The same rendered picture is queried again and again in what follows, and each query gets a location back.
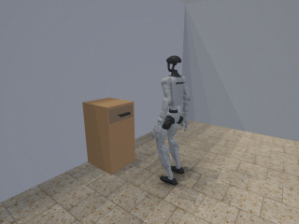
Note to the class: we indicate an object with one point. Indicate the robot right forearm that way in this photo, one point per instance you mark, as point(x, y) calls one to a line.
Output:
point(185, 109)

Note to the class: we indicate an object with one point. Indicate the robot left forearm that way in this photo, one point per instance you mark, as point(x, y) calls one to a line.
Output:
point(164, 111)

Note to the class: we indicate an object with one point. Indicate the robot left upper arm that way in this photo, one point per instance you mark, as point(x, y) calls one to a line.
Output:
point(166, 89)

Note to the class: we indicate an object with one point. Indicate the robot left hand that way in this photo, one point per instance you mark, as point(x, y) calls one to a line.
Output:
point(157, 129)

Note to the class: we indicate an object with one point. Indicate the cabinet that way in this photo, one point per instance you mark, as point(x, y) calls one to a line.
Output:
point(110, 147)

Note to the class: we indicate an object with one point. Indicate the drawer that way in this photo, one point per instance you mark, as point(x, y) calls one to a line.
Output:
point(114, 112)

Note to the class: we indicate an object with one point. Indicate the right robot shin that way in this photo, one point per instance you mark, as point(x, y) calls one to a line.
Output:
point(175, 154)

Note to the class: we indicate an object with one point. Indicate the left robot foot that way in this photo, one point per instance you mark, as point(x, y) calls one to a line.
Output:
point(165, 179)

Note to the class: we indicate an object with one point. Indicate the robot right hand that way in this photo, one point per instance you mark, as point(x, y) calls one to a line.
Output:
point(186, 121)

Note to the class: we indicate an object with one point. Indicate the handle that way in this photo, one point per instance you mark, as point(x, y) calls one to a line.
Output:
point(124, 114)

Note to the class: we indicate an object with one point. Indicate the robot right upper arm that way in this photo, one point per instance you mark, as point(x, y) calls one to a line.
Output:
point(186, 95)

